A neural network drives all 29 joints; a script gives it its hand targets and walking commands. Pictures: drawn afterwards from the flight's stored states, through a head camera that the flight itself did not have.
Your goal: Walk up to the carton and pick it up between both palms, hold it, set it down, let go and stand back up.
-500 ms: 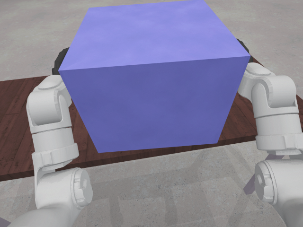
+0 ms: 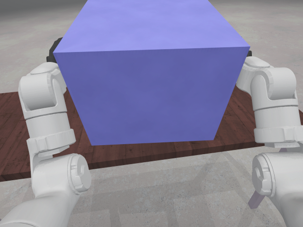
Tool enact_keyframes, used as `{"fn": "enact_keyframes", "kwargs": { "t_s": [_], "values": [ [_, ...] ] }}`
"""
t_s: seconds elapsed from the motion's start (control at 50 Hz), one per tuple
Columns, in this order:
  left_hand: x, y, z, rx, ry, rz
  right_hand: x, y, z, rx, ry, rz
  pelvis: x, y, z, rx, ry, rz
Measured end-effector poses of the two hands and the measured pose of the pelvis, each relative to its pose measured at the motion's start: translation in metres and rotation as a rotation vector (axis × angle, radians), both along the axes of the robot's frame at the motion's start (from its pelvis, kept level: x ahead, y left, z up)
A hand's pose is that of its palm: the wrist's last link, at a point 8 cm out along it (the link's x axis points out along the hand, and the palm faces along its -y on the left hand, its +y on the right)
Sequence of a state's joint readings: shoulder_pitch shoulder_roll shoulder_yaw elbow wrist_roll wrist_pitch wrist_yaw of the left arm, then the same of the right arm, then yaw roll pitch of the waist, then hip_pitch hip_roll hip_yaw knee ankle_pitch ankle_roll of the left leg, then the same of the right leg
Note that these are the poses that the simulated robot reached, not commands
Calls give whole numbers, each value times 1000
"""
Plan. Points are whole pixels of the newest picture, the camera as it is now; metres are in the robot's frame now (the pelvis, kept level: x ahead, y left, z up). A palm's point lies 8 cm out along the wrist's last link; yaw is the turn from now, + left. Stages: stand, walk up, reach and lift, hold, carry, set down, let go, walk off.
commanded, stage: hold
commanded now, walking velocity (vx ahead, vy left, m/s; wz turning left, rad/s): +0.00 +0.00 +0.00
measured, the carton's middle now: (149, 67) +0.42 +0.01 +0.27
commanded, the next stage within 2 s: none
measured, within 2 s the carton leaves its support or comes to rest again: neither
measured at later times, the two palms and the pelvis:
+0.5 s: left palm (76, 83) +0.38 +0.20 +0.26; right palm (238, 72) +0.38 -0.20 +0.27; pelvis +0.00 +0.00 +0.00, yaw +0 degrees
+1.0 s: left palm (74, 79) +0.38 +0.20 +0.27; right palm (240, 73) +0.38 -0.20 +0.27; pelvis +0.02 +0.00 +0.00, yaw +0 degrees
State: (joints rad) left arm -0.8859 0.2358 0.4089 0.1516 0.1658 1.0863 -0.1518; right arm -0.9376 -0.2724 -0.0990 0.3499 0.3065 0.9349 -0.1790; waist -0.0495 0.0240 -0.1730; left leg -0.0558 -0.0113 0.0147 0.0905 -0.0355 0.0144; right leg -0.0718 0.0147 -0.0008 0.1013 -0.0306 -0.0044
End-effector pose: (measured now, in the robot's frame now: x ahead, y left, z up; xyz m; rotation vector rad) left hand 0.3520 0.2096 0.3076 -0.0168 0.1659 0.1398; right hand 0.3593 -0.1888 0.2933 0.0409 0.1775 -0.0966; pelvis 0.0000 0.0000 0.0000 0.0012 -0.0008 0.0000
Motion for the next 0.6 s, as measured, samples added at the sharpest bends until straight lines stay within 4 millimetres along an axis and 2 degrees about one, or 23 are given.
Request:
{"fn": "enact_keyframes", "kwargs": {
  "t_s": [0.08,0.16,0.44,0.6],
  "values": [
    [2,2,8,10,-9,-5,1,2,8,12,-9,-4,-7,1,-1,-1,18,4],
    [6,1,6,16,2,-12,4,1,9,8,0,-8,-11,2,-1,-2,34,5],
    [28,-10,-44,6,81,-34,20,-11,-23,-20,72,-30,-9,1,-1,0,104,-3],
    [36,-15,-48,18,58,-26,29,-15,-32,-28,47,-22,4,1,0,0,121,-5]
  ]
}}
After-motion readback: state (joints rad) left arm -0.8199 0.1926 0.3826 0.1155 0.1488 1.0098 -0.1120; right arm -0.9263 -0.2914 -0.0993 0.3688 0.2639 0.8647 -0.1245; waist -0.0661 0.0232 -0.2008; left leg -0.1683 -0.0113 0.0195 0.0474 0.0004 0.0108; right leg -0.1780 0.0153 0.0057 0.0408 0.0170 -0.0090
